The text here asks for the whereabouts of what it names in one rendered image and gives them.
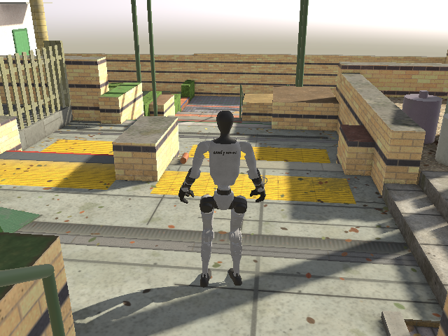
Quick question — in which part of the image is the robot shin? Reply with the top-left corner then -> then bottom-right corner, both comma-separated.
230,231 -> 242,276
201,230 -> 212,278

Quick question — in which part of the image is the left robot hand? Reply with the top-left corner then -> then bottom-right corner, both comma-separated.
178,188 -> 194,204

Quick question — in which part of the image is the right robot hand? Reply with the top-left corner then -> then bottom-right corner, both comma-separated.
250,189 -> 266,202

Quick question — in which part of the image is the robot left upper arm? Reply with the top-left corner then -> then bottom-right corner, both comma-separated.
189,141 -> 211,179

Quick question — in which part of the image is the robot left shin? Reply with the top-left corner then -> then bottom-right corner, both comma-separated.
201,230 -> 212,278

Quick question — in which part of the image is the robot right shin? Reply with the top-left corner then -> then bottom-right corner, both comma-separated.
230,231 -> 242,276

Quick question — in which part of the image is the robot right upper arm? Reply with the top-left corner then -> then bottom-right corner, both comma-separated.
239,141 -> 259,179

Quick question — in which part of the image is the robot right forearm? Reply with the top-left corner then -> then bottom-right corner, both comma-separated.
252,168 -> 265,192

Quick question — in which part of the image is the robot left forearm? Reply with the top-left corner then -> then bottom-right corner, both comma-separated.
181,168 -> 195,192

